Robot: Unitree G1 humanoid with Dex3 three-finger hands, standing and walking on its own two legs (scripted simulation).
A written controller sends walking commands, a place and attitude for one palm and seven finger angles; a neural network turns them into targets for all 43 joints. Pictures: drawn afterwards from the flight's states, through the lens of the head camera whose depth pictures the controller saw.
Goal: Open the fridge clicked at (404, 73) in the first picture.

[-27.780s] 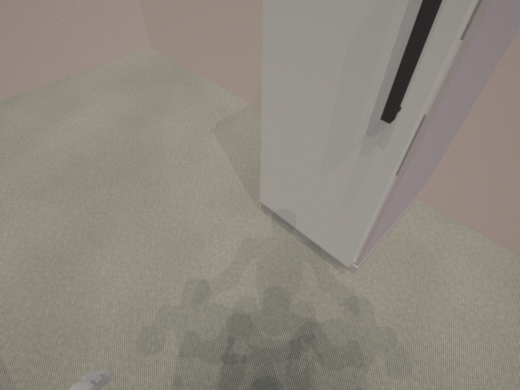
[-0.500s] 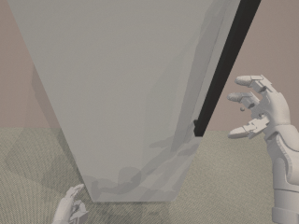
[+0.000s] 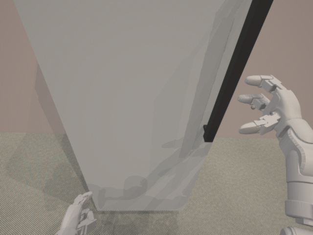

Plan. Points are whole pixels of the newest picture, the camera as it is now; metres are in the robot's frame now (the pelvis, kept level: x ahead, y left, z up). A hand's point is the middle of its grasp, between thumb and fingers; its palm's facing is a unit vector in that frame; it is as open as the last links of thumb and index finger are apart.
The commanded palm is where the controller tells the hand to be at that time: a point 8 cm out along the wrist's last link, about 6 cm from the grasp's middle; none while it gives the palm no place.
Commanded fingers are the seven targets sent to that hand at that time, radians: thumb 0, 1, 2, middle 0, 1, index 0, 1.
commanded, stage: move the hooked fingers beside the handle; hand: right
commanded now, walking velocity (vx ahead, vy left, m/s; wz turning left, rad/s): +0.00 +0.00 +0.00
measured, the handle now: (229, 73) +0.42 -0.14 +0.26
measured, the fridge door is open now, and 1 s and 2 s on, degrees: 0 0 0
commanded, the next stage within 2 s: feel for the door with the fingertips in 0.74 s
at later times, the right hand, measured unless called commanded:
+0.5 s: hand (245, 116) +0.34 -0.18 +0.19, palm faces -0.06 +1.00 -0.06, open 14.0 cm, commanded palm +0.33 -0.24 +0.21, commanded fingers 0.00 0.50 -0.30 0.30 1.20 0.30 1.20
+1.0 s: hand (253, 107) +0.34 -0.19 +0.22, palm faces -0.05 +1.00 -0.05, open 14.0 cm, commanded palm +0.32 -0.23 +0.21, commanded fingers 0.00 0.50 -0.30 0.30 1.20 0.30 1.20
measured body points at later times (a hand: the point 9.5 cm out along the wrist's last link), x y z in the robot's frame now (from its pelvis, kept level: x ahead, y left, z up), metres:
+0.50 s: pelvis +0.00 +0.00 +0.00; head -0.02 +0.03 +0.45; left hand +0.18 +0.24 -0.08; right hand +0.34 -0.23 +0.20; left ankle +0.02 +0.12 -0.74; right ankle -0.05 -0.11 -0.74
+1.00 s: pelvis +0.01 +0.00 +0.00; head -0.02 +0.02 +0.45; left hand +0.18 +0.24 -0.08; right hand +0.34 -0.24 +0.22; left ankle +0.02 +0.12 -0.74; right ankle -0.05 -0.11 -0.74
